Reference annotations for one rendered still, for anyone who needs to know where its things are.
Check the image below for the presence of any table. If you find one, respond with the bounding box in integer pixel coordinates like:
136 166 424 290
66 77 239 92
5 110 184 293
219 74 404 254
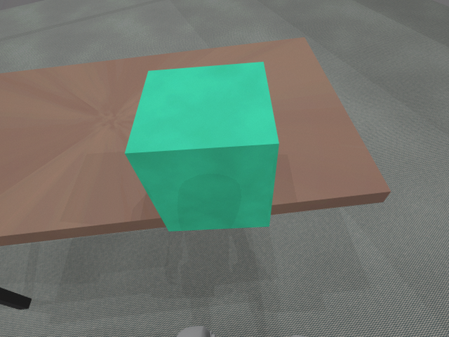
0 37 391 310

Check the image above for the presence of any carton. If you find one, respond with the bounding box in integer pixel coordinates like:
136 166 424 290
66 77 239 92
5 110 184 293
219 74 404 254
125 62 279 232

